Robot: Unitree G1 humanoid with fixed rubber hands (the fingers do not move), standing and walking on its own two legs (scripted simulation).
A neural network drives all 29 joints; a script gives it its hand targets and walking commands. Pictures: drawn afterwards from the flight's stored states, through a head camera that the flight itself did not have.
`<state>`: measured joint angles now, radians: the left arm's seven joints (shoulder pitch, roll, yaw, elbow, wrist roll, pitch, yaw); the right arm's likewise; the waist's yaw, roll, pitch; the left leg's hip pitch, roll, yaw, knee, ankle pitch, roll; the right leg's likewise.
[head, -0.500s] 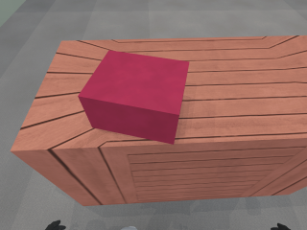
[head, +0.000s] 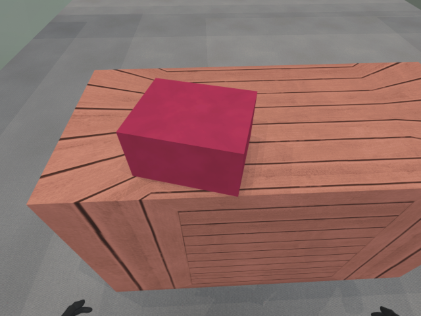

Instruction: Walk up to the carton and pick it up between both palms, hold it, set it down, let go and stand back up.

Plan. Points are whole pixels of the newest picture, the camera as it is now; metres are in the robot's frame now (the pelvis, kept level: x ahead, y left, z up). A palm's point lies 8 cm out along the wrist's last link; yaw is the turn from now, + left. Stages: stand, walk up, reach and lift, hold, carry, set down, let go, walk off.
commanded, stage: walk up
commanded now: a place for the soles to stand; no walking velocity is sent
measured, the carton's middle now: (194, 133) +0.52 +0.06 +0.05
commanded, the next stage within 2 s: reach and lift in 0.60 s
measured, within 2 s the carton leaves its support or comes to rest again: neither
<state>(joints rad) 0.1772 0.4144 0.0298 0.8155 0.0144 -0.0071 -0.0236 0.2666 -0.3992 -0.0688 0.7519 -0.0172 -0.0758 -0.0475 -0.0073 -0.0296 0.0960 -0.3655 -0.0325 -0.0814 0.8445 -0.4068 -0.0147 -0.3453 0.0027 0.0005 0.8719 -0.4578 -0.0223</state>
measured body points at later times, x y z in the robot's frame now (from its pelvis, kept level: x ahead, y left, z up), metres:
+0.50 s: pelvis +0.00 +0.01 +0.00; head +0.01 +0.02 +0.45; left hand +0.12 +0.32 -0.10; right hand +0.10 -0.32 -0.08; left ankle +0.03 +0.14 -0.70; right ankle +0.01 -0.11 -0.70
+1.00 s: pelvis +0.00 +0.00 +0.01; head +0.01 +0.02 +0.46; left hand +0.19 +0.28 -0.06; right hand +0.15 -0.31 -0.06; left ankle +0.03 +0.14 -0.70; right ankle +0.01 -0.11 -0.70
